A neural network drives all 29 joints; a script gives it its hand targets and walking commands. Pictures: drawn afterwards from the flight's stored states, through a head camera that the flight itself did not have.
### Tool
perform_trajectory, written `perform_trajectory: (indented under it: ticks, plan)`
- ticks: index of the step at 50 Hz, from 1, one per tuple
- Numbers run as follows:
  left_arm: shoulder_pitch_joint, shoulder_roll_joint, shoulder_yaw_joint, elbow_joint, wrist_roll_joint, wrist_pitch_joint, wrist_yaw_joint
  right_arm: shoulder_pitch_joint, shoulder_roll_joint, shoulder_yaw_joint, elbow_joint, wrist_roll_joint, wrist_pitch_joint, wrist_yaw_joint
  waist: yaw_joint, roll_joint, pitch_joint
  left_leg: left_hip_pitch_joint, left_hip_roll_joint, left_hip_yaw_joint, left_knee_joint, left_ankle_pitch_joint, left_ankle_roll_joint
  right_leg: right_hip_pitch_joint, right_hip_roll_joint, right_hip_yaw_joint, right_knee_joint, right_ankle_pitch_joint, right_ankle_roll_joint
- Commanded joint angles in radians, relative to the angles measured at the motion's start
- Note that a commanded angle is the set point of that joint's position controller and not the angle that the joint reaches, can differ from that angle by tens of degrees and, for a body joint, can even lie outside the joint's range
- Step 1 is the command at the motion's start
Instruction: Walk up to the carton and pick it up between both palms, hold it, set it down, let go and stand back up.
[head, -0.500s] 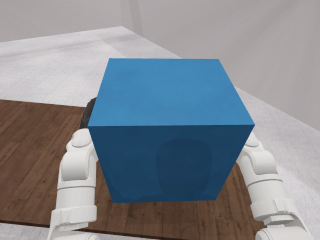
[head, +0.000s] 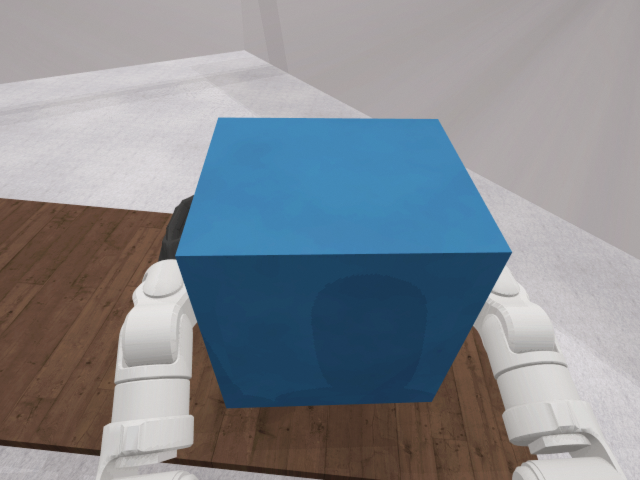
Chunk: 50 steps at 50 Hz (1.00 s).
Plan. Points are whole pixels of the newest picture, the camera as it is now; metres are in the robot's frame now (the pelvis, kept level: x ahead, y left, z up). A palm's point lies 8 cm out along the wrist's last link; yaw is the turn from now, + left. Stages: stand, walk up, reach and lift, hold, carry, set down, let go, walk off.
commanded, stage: hold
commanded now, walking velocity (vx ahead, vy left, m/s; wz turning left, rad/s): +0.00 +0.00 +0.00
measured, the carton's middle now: (330, 266) +0.36 +0.00 +0.14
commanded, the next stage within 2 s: none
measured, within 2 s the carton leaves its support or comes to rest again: neither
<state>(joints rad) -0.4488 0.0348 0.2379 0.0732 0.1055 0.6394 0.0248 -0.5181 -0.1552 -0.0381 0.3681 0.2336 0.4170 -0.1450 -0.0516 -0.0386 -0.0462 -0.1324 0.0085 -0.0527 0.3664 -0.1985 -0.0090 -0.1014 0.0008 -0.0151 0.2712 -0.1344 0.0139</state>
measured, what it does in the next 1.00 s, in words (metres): stands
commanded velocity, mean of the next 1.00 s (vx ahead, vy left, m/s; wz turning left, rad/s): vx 0.00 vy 0.00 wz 0.00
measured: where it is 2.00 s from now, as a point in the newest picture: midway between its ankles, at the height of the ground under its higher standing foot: outside the picture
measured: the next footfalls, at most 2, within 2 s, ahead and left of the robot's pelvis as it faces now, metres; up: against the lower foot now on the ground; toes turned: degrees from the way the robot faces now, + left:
none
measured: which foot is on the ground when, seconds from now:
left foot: down 0.00-1.00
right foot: down 0.00-1.00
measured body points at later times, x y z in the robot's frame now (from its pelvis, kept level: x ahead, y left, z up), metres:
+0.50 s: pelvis -0.01 +0.00 +0.00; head -0.04 +0.02 +0.45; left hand +0.36 +0.18 +0.15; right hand +0.37 -0.18 +0.15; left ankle +0.00 +0.12 -0.75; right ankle +0.01 -0.13 -0.75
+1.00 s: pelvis +0.00 +0.00 +0.00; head -0.03 +0.03 +0.45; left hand +0.37 +0.18 +0.15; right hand +0.37 -0.18 +0.16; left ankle +0.00 +0.12 -0.75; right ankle +0.01 -0.13 -0.75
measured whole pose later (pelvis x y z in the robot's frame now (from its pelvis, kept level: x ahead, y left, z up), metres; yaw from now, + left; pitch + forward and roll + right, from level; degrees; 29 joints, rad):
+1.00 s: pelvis +0.00 +0.00 +0.00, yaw +0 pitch -2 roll -1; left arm -0.49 0.05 0.24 0.12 0.11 0.63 0.02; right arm -0.55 -0.15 -0.05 0.41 0.22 0.41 -0.14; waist -0.06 -0.04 -0.04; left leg -0.14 0.01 -0.06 0.37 -0.19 -0.01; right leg -0.11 0.00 -0.02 0.28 -0.14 0.01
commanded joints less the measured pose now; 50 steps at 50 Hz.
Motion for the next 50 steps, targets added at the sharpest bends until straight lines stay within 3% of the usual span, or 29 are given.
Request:
perform_trajectory:
  ticks: [1,5,7,9,11,13,16,17,18,19,22,23,24,25,26,28,29,36,37,38,42,43,44,45,46,47,48,49,50]
  plan:
    - [-0.779,-0.563,-0.578,-0.175,-0.125,-0.058,-0.142,-0.865,0.615,0.417,-0.375,0.084,-0.081,0.123,-0.016,0.066,-0.458,0.136,-0.061,0.024,-0.035,0.302,-0.041,0.147,0.068,-0.014,0.001,0.218,-0.001]
    - [-0.770,-0.571,-0.593,-0.208,-0.140,-0.065,-0.139,-0.887,0.618,0.442,-0.441,0.112,-0.092,0.116,-0.012,0.081,-0.524,0.135,-0.067,0.021,-0.010,0.367,-0.050,0.188,0.068,-0.011,0.022,0.330,0.003]
    - [-0.806,-0.575,-0.615,-0.246,-0.154,-0.077,-0.134,-0.906,0.627,0.448,-0.460,0.113,-0.097,0.111,-0.019,0.084,-0.564,0.140,-0.069,0.018,-0.007,0.364,-0.049,0.194,0.071,-0.010,0.027,0.329,0.005]
    - [-0.814,-0.567,-0.595,-0.199,-0.144,-0.073,-0.135,-0.915,0.634,0.451,-0.419,0.100,-0.088,0.114,-0.008,0.043,-0.514,0.118,-0.071,0.021,-0.024,0.308,-0.034,0.174,0.065,-0.010,0.017,0.275,0.011]
    - [-0.812,-0.558,-0.576,-0.177,-0.135,-0.068,-0.138,-0.893,0.624,0.429,-0.387,0.095,-0.080,0.118,-0.006,0.058,-0.480,0.108,-0.064,0.024,-0.035,0.274,-0.033,0.154,0.062,-0.008,0.012,0.230,0.005]
    - [-0.774,-0.543,-0.550,-0.147,-0.121,-0.059,-0.143,-0.872,0.619,0.426,-0.353,0.087,-0.078,0.120,-0.005,0.063,-0.457,0.112,-0.068,0.027,-0.038,0.286,-0.032,0.164,0.058,-0.005,0.011,0.258,0.004]
    - [-0.796,-0.567,-0.579,-0.223,-0.134,-0.072,-0.143,-0.889,0.647,0.452,-0.417,0.103,-0.088,0.116,0.003,0.071,-0.532,0.137,-0.072,0.025,-0.021,0.341,-0.039,0.197,0.065,-0.009,0.025,0.320,0.008]
    - [-0.807,-0.570,-0.586,-0.185,-0.140,-0.068,-0.143,-0.895,0.627,0.429,-0.390,0.095,-0.085,0.113,-0.023,0.069,-0.502,0.125,-0.070,0.024,-0.021,0.325,-0.041,0.173,0.069,-0.012,0.017,0.286,0.006]
    - [-0.802,-0.565,-0.570,-0.193,-0.136,-0.069,-0.143,-0.910,0.628,0.437,-0.410,0.104,-0.089,0.114,0.004,0.072,-0.523,0.128,-0.066,0.021,-0.020,0.322,-0.037,0.178,0.065,-0.008,0.018,0.287,0.004]
    - [-0.795,-0.555,-0.565,-0.158,-0.125,-0.061,-0.144,-0.879,0.617,0.417,-0.355,0.087,-0.080,0.113,-0.020,0.067,-0.462,0.120,-0.065,0.023,-0.033,0.285,-0.035,0.154,0.064,-0.013,0.008,0.235,0.006]
    - [-0.813,-0.544,-0.526,-0.078,-0.104,-0.061,-0.154,-0.905,0.632,0.388,-0.287,0.063,-0.076,0.125,-0.005,0.045,-0.388,0.074,-0.060,0.028,-0.062,0.191,-0.017,0.134,0.053,-0.005,-0.005,0.139,0.001]
    - [-0.829,-0.558,-0.548,-0.153,-0.118,-0.072,-0.152,-0.905,0.657,0.406,-0.336,0.073,-0.086,0.128,-0.007,0.059,-0.461,0.085,-0.065,0.027,-0.055,0.223,-0.019,0.173,0.053,-0.011,0.006,0.185,0.003]
    - [-0.821,-0.558,-0.548,-0.143,-0.119,-0.073,-0.150,-0.905,0.647,0.414,-0.345,0.081,-0.087,0.126,0.003,0.059,-0.478,0.090,-0.068,0.029,-0.051,0.249,-0.022,0.176,0.057,-0.008,0.009,0.221,0.009]
    - [-0.861,-0.581,-0.589,-0.197,-0.144,-0.084,-0.147,-0.918,0.651,0.418,-0.375,0.085,-0.098,0.124,-0.028,0.076,-0.535,0.121,-0.071,0.026,-0.036,0.285,-0.036,0.172,0.063,-0.017,0.017,0.242,0.008]
    - [-0.836,-0.583,-0.574,-0.188,-0.139,-0.082,-0.139,-0.943,0.640,0.432,-0.396,0.099,-0.098,0.129,0.012,0.089,-0.551,0.135,-0.064,0.023,-0.027,0.337,-0.038,0.162,0.070,-0.019,0.020,0.242,0.000]
    - [-0.838,-0.592,-0.611,-0.219,-0.159,-0.087,-0.132,-0.909,0.651,0.439,-0.411,0.102,-0.103,0.122,-0.030,0.066,-0.576,0.155,-0.069,0.020,-0.009,0.385,-0.043,0.180,0.075,-0.020,0.022,0.322,0.007]
    - [-0.830,-0.581,-0.612,-0.230,-0.154,-0.087,-0.129,-0.906,0.646,0.455,-0.420,0.113,-0.101,0.121,-0.014,0.077,-0.590,0.161,-0.067,0.016,0.001,0.409,-0.048,0.189,0.071,-0.016,0.029,0.346,0.005]
    - [-0.802,-0.558,-0.538,-0.128,-0.113,-0.066,-0.142,-0.894,0.621,0.405,-0.322,0.079,-0.083,0.128,0.006,0.064,-0.438,0.106,-0.058,0.022,-0.051,0.243,-0.026,0.138,0.062,-0.012,-0.001,0.165,0.001]
    - [-0.854,-0.572,-0.576,-0.190,-0.133,-0.074,-0.139,-0.895,0.628,0.404,-0.339,0.077,-0.091,0.130,-0.018,0.083,-0.490,0.126,-0.058,0.021,-0.046,0.263,-0.037,0.138,0.066,-0.017,0.005,0.168,-0.002]
    - [-0.820,-0.576,-0.559,-0.127,-0.119,-0.067,-0.140,-0.920,0.626,0.402,-0.333,0.076,-0.088,0.132,-0.002,0.085,-0.461,0.129,-0.059,0.025,-0.047,0.263,-0.037,0.124,0.062,-0.015,-0.001,0.158,-0.006]
    - [-0.850,-0.585,-0.578,-0.148,-0.130,-0.071,-0.137,-0.928,0.632,0.409,-0.343,0.078,-0.096,0.129,-0.009,0.080,-0.478,0.125,-0.057,0.022,-0.036,0.279,-0.037,0.133,0.069,-0.016,0.006,0.176,-0.007]
    - [-0.868,-0.594,-0.605,-0.173,-0.145,-0.077,-0.135,-0.932,0.637,0.397,-0.350,0.074,-0.097,0.130,-0.034,0.097,-0.500,0.126,-0.057,0.017,-0.030,0.280,-0.043,0.135,0.069,-0.019,0.007,0.173,-0.011]
    - [-0.857,-0.591,-0.597,-0.190,-0.137,-0.074,-0.130,-0.943,0.633,0.413,-0.359,0.091,-0.097,0.135,-0.005,0.106,-0.515,0.134,-0.060,0.022,-0.032,0.293,-0.044,0.133,0.068,-0.016,0.011,0.170,-0.008]
    - [-0.856,-0.584,-0.585,-0.132,-0.134,-0.070,-0.131,-0.933,0.630,0.394,-0.321,0.078,-0.090,0.134,-0.019,0.093,-0.455,0.107,-0.056,0.021,-0.037,0.261,-0.042,0.116,0.066,-0.016,0.001,0.145,-0.011]
    - [-0.859,-0.595,-0.609,-0.193,-0.146,-0.076,-0.128,-0.941,0.653,0.415,-0.362,0.090,-0.103,0.135,-0.023,0.095,-0.532,0.140,-0.057,0.017,-0.026,0.311,-0.042,0.146,0.068,-0.018,0.015,0.196,-0.007]
    - [-0.811,-0.582,-0.583,-0.143,-0.134,-0.067,-0.129,-0.929,0.625,0.412,-0.365,0.091,-0.097,0.133,-0.003,0.088,-0.490,0.130,-0.054,0.020,-0.025,0.320,-0.043,0.143,0.067,-0.014,0.011,0.206,-0.009]
    - [-0.822,-0.595,-0.603,-0.191,-0.149,-0.077,-0.130,-0.922,0.643,0.427,-0.380,0.101,-0.103,0.128,-0.014,0.084,-0.533,0.136,-0.059,0.019,-0.017,0.346,-0.043,0.167,0.071,-0.018,0.015,0.251,-0.003]
    - [-0.799,-0.583,-0.584,-0.201,-0.139,-0.073,-0.129,-0.915,0.632,0.441,-0.405,0.103,-0.100,0.126,-0.002,0.073,-0.549,0.151,-0.065,0.024,-0.013,0.366,-0.042,0.174,0.071,-0.015,0.017,0.281,0.002]
    - [-0.810,-0.567,-0.583,-0.185,-0.144,-0.073,-0.130,-0.897,0.627,0.427,-0.389,0.102,-0.092,0.119,-0.019,0.055,-0.522,0.129,-0.068,0.026,-0.015,0.344,-0.041,0.172,0.067,-0.011,0.016,0.290,0.005]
